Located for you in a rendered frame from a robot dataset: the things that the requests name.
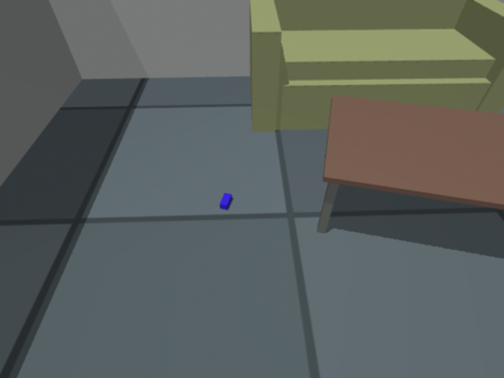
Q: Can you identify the sofa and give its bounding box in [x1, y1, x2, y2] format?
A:
[250, 0, 504, 132]

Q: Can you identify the small box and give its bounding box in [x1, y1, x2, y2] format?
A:
[220, 193, 232, 210]

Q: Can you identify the coffee table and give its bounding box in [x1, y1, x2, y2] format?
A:
[317, 95, 504, 234]

